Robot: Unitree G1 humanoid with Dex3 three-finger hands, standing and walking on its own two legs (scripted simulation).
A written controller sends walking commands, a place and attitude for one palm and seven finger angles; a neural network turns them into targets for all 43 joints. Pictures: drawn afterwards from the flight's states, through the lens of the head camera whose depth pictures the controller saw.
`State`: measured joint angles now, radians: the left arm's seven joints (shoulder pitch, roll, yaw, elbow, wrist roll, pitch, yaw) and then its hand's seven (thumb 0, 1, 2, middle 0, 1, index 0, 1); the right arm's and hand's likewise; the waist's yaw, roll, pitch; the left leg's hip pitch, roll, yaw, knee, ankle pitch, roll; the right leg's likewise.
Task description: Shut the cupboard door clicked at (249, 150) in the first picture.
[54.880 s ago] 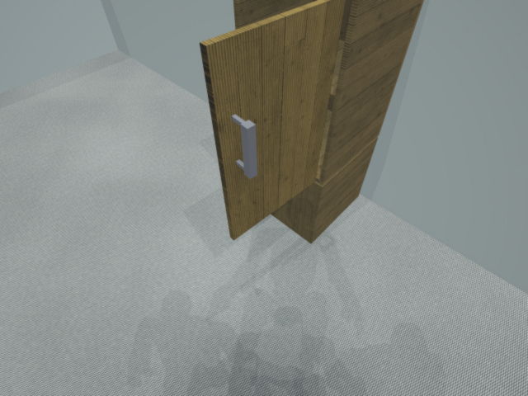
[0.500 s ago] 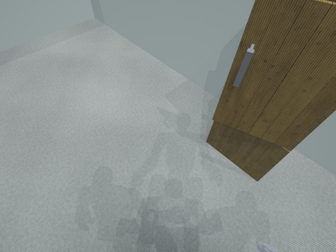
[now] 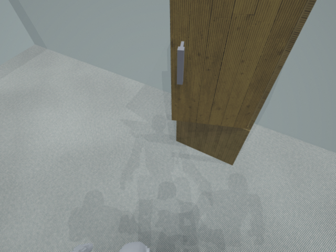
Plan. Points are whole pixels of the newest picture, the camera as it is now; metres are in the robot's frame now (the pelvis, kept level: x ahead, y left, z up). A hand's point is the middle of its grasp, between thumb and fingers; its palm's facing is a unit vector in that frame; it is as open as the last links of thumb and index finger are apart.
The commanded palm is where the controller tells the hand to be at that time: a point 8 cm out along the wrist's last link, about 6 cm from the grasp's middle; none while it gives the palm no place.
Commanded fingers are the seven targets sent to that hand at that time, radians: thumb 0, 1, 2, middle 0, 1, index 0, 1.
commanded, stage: turn to face it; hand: left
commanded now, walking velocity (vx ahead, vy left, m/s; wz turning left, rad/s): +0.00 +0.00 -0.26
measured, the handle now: (181, 63) +0.71 -0.02 +0.02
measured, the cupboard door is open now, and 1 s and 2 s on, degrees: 19 19 19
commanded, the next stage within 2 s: take the last steps up to it in 0.04 s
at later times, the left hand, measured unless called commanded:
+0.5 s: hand (110, 243) +0.16 +0.17 -0.16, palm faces -0.18 -0.97 -0.17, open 7.4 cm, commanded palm none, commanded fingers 0.00 0.90 0.90 -0.20 -0.30 -0.20 -0.30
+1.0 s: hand (142, 218) +0.24 +0.09 -0.18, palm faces -0.13 -0.98 -0.15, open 7.3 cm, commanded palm none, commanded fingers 0.00 0.90 0.90 -0.20 -0.30 -0.20 -0.30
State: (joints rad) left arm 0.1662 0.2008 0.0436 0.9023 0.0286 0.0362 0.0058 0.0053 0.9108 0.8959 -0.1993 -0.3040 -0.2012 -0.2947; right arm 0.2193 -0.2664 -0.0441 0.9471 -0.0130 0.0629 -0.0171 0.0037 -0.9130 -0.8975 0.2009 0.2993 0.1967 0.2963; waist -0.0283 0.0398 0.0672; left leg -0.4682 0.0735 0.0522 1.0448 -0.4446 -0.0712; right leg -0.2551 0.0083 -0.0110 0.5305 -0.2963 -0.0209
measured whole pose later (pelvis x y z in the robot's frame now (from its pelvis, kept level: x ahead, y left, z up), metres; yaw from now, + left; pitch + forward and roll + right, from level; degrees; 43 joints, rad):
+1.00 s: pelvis +0.20 -0.08 +0.00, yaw -9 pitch +0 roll +0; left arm 0.27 0.19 0.05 1.09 0.03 0.02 -0.01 0.01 0.92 0.90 -0.20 -0.30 -0.20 -0.29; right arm 0.26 -0.15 -0.01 0.99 -0.04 -0.05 -0.03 -0.01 -0.94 -0.90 0.20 0.30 0.20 0.30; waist -0.01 -0.05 0.04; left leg -0.27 0.06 0.14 0.54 -0.27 0.02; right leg -0.39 -0.02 -0.05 0.99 -0.44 -0.02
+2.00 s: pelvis +0.20 -0.09 +0.01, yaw -8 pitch -1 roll +0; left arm 0.27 0.14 0.00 1.12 0.02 0.02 0.03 0.01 0.92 0.90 -0.20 -0.30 -0.20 -0.29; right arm 0.24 -0.17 0.00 1.12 -0.01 0.01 -0.02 -0.01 -0.92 -0.90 0.20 0.30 0.20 0.30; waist 0.00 -0.01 0.03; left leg -0.18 0.01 0.07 0.37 -0.18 0.01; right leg -0.13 0.01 0.03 0.40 -0.25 -0.01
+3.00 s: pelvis +0.19 -0.07 +0.01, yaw -8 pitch -2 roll +0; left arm 0.31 0.23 -0.02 1.07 0.03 0.03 0.01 0.01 0.91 0.90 -0.20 -0.30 -0.20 -0.29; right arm 0.21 -0.21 0.01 1.09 -0.02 0.02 0.01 0.00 -0.91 -0.90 0.20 0.30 0.20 0.30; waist 0.00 -0.04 0.01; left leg -0.22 -0.01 0.06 0.43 -0.18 0.03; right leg -0.17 -0.01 0.02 0.46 -0.26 0.01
